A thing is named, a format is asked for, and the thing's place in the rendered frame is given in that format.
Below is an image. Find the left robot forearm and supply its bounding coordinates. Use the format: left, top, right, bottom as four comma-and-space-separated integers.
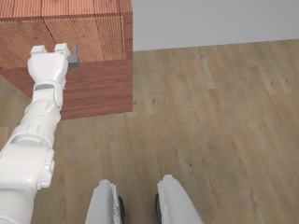
0, 80, 64, 158

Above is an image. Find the drawer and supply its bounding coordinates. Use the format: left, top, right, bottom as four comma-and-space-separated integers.
0, 16, 126, 69

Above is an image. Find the cabinet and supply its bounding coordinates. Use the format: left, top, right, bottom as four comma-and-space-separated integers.
0, 0, 133, 120

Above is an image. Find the handle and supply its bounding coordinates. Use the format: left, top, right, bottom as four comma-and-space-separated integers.
66, 43, 80, 69

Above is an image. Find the robot left upper arm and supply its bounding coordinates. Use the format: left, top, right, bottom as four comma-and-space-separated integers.
0, 143, 55, 224

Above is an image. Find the left robot hand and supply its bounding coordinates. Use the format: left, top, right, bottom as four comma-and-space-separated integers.
27, 43, 71, 90

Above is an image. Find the right robot shin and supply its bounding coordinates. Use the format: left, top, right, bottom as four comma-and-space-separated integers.
159, 175, 179, 224

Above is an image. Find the right robot thigh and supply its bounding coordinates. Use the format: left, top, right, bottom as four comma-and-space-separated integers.
157, 178, 204, 224

